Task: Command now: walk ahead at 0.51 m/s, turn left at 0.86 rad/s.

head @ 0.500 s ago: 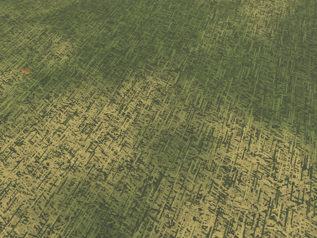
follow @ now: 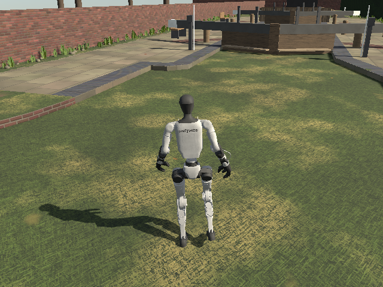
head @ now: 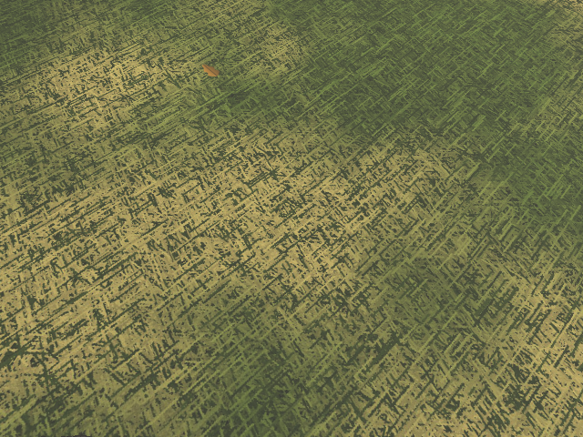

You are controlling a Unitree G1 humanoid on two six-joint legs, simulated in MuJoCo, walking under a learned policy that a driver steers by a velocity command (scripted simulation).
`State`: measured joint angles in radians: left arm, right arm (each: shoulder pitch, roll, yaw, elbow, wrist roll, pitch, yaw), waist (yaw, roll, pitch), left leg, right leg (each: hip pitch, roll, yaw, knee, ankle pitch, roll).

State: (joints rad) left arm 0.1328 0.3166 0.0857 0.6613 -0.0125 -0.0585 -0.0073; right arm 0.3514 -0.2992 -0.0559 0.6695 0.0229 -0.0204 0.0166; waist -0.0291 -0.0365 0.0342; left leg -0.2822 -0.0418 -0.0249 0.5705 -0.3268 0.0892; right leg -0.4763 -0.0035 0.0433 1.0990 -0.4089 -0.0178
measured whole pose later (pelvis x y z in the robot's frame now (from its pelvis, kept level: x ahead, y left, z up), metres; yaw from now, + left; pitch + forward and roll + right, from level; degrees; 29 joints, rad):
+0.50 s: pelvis +0.31 +0.00 -0.01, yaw +19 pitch +3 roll -2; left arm 0.23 0.30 0.05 0.74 0.05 -0.07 -0.01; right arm 0.37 -0.31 -0.04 0.79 -0.02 -0.05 0.02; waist -0.02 0.04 -0.02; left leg -0.33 -0.07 -0.11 1.19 -0.31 0.11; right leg -0.31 0.05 -0.04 0.54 -0.28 -0.04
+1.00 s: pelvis +0.75 +0.16 +0.00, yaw +8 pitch +1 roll +2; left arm 0.28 0.31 0.05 0.85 0.02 -0.03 -0.03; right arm 0.31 -0.30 -0.04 0.84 -0.03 -0.09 0.01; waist 0.00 -0.04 0.03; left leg -0.16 -0.02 0.17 0.44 -0.29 0.04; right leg -0.57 -0.07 0.01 1.26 -0.23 -0.10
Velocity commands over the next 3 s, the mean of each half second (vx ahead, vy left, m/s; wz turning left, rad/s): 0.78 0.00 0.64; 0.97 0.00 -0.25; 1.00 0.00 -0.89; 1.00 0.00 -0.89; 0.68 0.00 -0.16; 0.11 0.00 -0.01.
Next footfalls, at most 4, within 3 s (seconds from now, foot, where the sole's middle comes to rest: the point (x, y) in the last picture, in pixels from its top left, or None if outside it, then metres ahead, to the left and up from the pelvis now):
0.38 right None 0.39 -0.08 -0.77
0.80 left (168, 323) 0.74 0.25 -0.77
1.24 right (221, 187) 1.20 0.15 -0.77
1.66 left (210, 91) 1.65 0.21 -0.77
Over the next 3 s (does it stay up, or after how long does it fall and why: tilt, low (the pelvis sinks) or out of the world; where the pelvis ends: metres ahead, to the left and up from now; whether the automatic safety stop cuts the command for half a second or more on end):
stays up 2.04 -0.40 0.00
